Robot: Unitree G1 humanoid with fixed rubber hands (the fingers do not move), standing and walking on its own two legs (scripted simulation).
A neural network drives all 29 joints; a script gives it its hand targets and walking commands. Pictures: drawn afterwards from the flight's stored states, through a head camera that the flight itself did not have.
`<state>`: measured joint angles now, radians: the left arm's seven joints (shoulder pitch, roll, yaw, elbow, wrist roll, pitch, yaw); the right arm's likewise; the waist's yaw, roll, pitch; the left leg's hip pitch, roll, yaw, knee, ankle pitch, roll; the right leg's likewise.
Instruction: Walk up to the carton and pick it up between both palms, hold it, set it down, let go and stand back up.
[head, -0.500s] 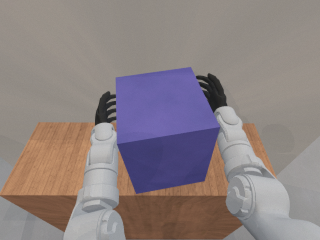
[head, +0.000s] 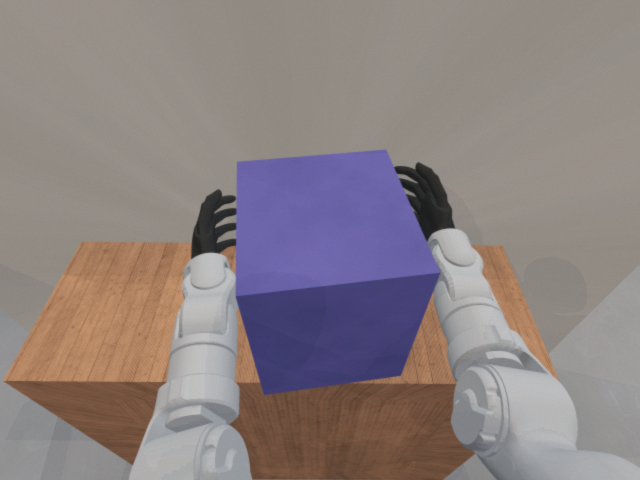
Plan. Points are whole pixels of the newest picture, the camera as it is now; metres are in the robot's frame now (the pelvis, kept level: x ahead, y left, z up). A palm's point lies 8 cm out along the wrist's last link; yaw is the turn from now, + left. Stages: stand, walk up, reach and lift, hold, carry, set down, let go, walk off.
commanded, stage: set down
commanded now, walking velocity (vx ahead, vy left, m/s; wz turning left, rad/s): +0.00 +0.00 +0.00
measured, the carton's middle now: (323, 275) +0.38 -0.01 +0.04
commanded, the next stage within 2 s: none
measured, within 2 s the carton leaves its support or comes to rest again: neither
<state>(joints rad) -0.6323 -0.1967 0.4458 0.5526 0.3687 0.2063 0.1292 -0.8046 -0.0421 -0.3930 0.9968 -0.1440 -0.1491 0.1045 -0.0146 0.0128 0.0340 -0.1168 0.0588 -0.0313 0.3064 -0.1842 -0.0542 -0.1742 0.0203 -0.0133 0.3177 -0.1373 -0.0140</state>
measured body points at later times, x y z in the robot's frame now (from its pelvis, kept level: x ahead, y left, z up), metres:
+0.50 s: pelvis +0.00 +0.00 +0.00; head +0.02 +0.00 +0.45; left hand +0.40 +0.14 +0.09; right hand +0.43 -0.16 +0.11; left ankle -0.01 +0.16 -0.75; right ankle +0.02 -0.11 -0.75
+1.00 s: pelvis +0.00 +0.00 +0.00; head +0.05 +0.00 +0.45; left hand +0.41 +0.14 +0.08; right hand +0.45 -0.17 +0.08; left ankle -0.01 +0.16 -0.75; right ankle +0.02 -0.11 -0.75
